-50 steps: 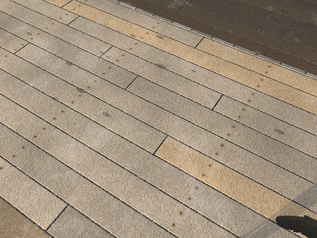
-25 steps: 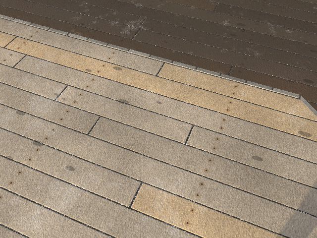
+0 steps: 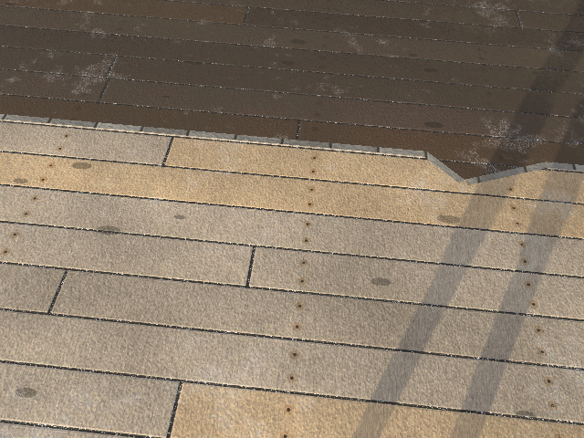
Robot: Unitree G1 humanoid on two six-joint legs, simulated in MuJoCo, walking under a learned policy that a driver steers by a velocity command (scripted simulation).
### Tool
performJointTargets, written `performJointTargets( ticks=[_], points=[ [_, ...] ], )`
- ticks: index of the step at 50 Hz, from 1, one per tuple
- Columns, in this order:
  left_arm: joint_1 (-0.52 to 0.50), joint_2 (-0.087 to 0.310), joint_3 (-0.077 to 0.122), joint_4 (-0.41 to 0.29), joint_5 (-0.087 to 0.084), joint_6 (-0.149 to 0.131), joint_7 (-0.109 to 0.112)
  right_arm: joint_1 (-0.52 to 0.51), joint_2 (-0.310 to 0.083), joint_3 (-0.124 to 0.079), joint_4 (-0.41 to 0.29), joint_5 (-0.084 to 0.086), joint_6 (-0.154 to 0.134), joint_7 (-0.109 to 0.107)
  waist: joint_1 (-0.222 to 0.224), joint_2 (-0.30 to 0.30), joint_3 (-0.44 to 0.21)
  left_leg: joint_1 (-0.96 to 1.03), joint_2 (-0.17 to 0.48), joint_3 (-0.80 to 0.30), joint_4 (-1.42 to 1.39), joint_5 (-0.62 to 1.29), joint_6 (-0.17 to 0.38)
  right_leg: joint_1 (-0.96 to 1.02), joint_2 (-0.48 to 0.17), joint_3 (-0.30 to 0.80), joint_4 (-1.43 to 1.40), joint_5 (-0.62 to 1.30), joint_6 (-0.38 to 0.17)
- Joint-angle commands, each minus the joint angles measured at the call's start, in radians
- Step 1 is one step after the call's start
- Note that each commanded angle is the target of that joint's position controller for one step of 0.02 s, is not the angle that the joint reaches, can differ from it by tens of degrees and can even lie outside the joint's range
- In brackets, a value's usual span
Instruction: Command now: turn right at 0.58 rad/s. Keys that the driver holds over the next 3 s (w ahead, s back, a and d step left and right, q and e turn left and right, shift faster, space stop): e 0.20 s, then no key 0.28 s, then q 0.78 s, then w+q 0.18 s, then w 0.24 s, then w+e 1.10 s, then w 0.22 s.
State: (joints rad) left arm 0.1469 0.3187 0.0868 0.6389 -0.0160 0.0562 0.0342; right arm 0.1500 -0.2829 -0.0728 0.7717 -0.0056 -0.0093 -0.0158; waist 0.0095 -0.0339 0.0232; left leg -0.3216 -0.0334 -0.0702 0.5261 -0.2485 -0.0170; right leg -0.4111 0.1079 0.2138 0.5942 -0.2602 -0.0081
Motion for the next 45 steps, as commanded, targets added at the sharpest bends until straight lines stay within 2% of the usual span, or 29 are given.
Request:
performJointTargets(
  ticks=[1,2,3,4,5,8,11,13,16,18,19,20,21,22,23,24,25,28,29,32,35,37,39,40,41,42,43,44,45],
  points=[
    [0.035,0.140,0.039,-0.090,0.015,-0.028,-0.001,0.022,-0.211,-0.055,-0.075,-0.050,-0.012,-0.005,0.004,0.290,-0.094,0.152,0.453,-0.474,-0.262,0.250,0.288,-0.206,-0.011,-0.046,0.409,-0.365,0.023],
    [0.053,0.184,0.058,-0.066,0.005,-0.027,-0.005,-0.031,-0.157,-0.038,-0.097,-0.043,-0.015,-0.011,0.023,0.204,-0.082,0.125,0.406,-0.376,-0.245,0.248,0.270,-0.193,-0.035,-0.037,0.519,-0.299,0.033],
    [0.074,0.172,0.060,-0.041,0.002,-0.017,-0.002,-0.074,-0.129,-0.031,-0.104,-0.025,-0.013,-0.015,0.040,0.165,-0.061,0.120,0.336,-0.269,-0.226,0.229,0.221,-0.195,-0.045,-0.056,0.567,-0.240,0.049],
    [0.085,0.151,0.057,-0.029,0.006,-0.006,0.001,-0.085,-0.111,-0.025,-0.108,-0.007,-0.012,-0.020,0.031,0.161,-0.051,0.142,0.299,-0.206,-0.216,0.221,0.196,-0.219,-0.051,-0.065,0.612,-0.185,0.067],
    [0.082,0.123,0.049,-0.031,0.003,0.000,-0.002,-0.076,-0.106,-0.020,-0.106,-0.001,-0.009,-0.026,0.021,0.163,-0.041,0.148,0.283,-0.158,-0.213,0.259,0.196,-0.228,-0.055,-0.079,0.642,-0.158,0.082],
    [-0.001,0.083,0.031,-0.076,-0.012,-0.001,-0.009,-0.002,-0.122,-0.024,-0.092,-0.010,0.006,-0.039,-0.033,0.195,-0.042,0.242,0.271,-0.078,-0.214,0.320,0.217,-0.261,-0.083,-0.145,0.525,-0.112,0.111],
    [-0.040,0.058,0.015,-0.105,-0.004,-0.004,-0.019,0.036,-0.160,-0.038,-0.084,-0.008,0.015,-0.038,-0.064,0.208,-0.082,0.302,0.310,-0.058,-0.197,0.386,0.238,-0.195,-0.123,-0.168,0.372,-0.146,0.119],
    [-0.036,0.045,0.006,-0.110,0.003,-0.005,-0.025,0.019,-0.184,-0.045,-0.085,-0.001,0.017,-0.026,-0.060,0.217,-0.093,0.256,0.315,-0.029,-0.190,0.429,0.243,-0.080,-0.124,-0.202,0.263,-0.174,0.103],
    [-0.006,0.061,0.010,-0.097,0.002,-0.001,-0.030,0.013,-0.196,-0.046,-0.075,0.018,0.017,-0.008,-0.050,0.227,-0.094,0.237,0.324,-0.025,-0.161,0.455,0.242,0.029,-0.104,-0.239,0.097,-0.138,0.073],
    [0.059,0.050,0.010,-0.065,0.005,-0.002,-0.036,-0.012,-0.185,-0.039,-0.065,0.036,0.018,-0.004,-0.005,0.207,-0.093,0.197,0.303,0.000,-0.098,0.432,0.203,0.167,-0.084,-0.264,-0.153,0.043,0.025],
    [0.073,0.067,0.013,-0.058,0.008,-0.003,-0.034,0.032,-0.154,-0.027,-0.040,0.039,0.013,-0.002,0.000,0.167,-0.095,0.137,0.276,0.026,-0.061,0.358,0.144,0.280,-0.091,-0.237,-0.271,0.169,-0.005],
    [0.093,0.121,0.022,-0.063,0.011,-0.003,-0.024,0.068,-0.098,-0.007,-0.036,0.003,0.004,0.006,-0.021,0.010,-0.154,0.014,0.208,0.097,0.072,0.137,0.051,0.455,-0.232,-0.059,-0.260,0.432,-0.042],
    [0.040,0.176,0.022,-0.091,0.029,-0.004,-0.016,0.072,-0.045,0.015,-0.062,-0.033,-0.006,0.015,-0.054,-0.231,-0.149,-0.157,0.105,0.154,0.204,-0.288,-0.040,0.471,-0.435,0.146,-0.215,0.680,-0.193],
    [0.059,0.112,0.009,-0.081,0.050,-0.023,-0.023,-0.014,-0.111,-0.003,-0.072,-0.016,-0.001,0.002,0.028,-0.164,-0.162,-0.149,0.109,0.069,0.331,-0.390,-0.064,0.369,-0.469,0.164,-0.237,0.587,-0.299],
    [0.032,0.089,-0.002,-0.063,0.053,-0.040,-0.027,-0.022,-0.141,-0.015,-0.067,0.005,0.006,-0.001,0.011,-0.135,-0.124,-0.154,0.114,0.047,0.407,-0.371,-0.067,0.335,-0.422,0.111,-0.253,0.522,-0.286],
    [-0.003,0.090,-0.002,-0.052,0.045,-0.051,-0.028,-0.006,-0.136,-0.019,-0.048,0.009,0.014,-0.005,-0.003,-0.132,-0.103,-0.167,0.115,0.037,0.424,-0.331,-0.067,0.320,-0.374,0.063,-0.256,0.460,-0.245],
    [-0.035,0.064,-0.012,-0.044,0.036,-0.060,-0.027,0.024,-0.133,-0.021,-0.024,0.004,0.024,-0.010,-0.016,-0.126,-0.091,-0.155,0.125,0.023,0.414,-0.286,-0.073,0.306,-0.354,0.021,-0.259,0.452,-0.215],
    [-0.073,0.024,-0.026,-0.006,0.042,-0.068,-0.023,0.082,-0.091,-0.007,0.016,0.010,0.032,-0.004,-0.042,-0.110,-0.090,-0.026,0.116,0.037,0.320,-0.175,-0.085,0.246,-0.301,-0.095,-0.245,0.512,-0.186],
    [-0.072,0.032,-0.023,0.003,0.044,-0.067,-0.021,0.062,-0.087,-0.002,0.010,0.014,0.031,-0.003,-0.028,-0.111,-0.085,-0.015,0.111,0.048,0.277,-0.163,-0.083,0.253,-0.302,-0.103,-0.240,0.495,-0.189],
    [-0.055,0.098,0.000,0.026,0.034,-0.049,-0.008,0.021,-0.123,-0.008,-0.021,0.025,0.034,-0.003,0.003,-0.109,-0.070,-0.040,0.092,0.073,0.241,-0.188,-0.070,0.285,-0.357,-0.057,-0.227,0.450,-0.226],
    [-0.062,0.116,0.011,0.036,0.022,-0.033,0.003,0.033,-0.122,-0.010,-0.031,0.028,0.041,0.000,0.003,-0.099,-0.054,-0.058,0.087,0.092,0.237,-0.205,-0.046,0.297,-0.404,-0.030,-0.221,0.436,-0.240],
    [-0.086,0.115,0.015,0.038,0.016,-0.027,0.009,0.058,-0.108,-0.009,-0.030,0.026,0.043,0.008,-0.015,-0.092,-0.055,-0.022,0.079,0.114,0.179,-0.169,-0.022,0.286,-0.406,-0.054,-0.197,0.441,-0.224],
    [-0.101,0.111,0.019,0.048,0.001,-0.021,0.014,0.100,-0.108,-0.011,-0.022,0.019,0.041,0.017,-0.048,-0.074,-0.057,0.065,0.061,0.126,0.003,-0.002,0.025,0.251,-0.370,-0.113,-0.131,0.363,-0.161],
    [-0.068,0.090,0.019,0.060,0.001,-0.021,0.015,0.107,-0.153,-0.023,-0.030,0.011,0.038,0.015,-0.040,0.022,-0.052,0.125,0.102,0.021,-0.106,0.212,0.071,0.193,-0.300,-0.181,-0.019,0.210,-0.083],
    [-0.081,0.038,0.007,0.025,0.040,-0.027,0.012,0.115,-0.266,-0.051,-0.041,0.014,0.032,0.001,0.001,0.289,-0.060,0.232,0.300,-0.277,-0.144,0.533,0.192,-0.005,-0.145,-0.317,0.214,-0.058,0.031],
    [-0.201,0.036,0.004,-0.009,0.035,-0.032,0.020,0.150,-0.258,-0.046,-0.049,-0.017,0.017,0.007,-0.088,0.330,-0.058,0.242,0.421,-0.466,-0.221,0.588,0.363,-0.157,-0.042,-0.227,0.414,-0.425,0.057],
    [-0.186,0.061,0.015,-0.001,0.021,-0.034,0.018,0.140,-0.240,-0.039,-0.055,-0.028,-0.003,0.011,-0.074,0.207,-0.070,0.249,0.402,-0.420,-0.220,0.539,0.369,-0.183,-0.076,-0.148,0.550,-0.423,0.052],
    [-0.155,0.067,0.020,0.018,0.012,-0.032,0.015,0.088,-0.224,-0.040,-0.062,-0.013,-0.015,0.007,-0.042,0.148,-0.063,0.257,0.344,-0.338,-0.199,0.484,0.317,-0.199,-0.099,-0.130,0.582,-0.343,0.049],
    [-0.130,0.074,0.026,0.036,0.012,-0.030,0.016,0.046,-0.207,-0.036,-0.072,0.009,-0.016,0.003,-0.025,0.111,-0.050,0.257,0.302,-0.286,-0.192,0.450,0.272,-0.213,-0.110,-0.128,0.555,-0.274,0.056]
  ],
)
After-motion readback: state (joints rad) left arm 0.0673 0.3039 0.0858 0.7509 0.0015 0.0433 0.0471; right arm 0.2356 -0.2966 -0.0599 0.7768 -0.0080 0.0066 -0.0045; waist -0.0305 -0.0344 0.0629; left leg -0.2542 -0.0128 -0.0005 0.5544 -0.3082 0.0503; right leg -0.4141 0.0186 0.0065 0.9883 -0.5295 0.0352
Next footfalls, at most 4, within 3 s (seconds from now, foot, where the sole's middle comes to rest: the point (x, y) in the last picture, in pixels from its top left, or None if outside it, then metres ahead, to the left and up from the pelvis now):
0.40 right None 0.01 -0.14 -0.77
0.80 left None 0.02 0.09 -0.77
1.26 right None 0.05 -0.14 -0.77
1.70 left None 0.08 0.18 -0.77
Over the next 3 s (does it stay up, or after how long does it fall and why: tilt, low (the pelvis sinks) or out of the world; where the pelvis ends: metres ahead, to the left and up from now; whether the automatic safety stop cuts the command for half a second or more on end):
stays up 0.70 0.19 0.02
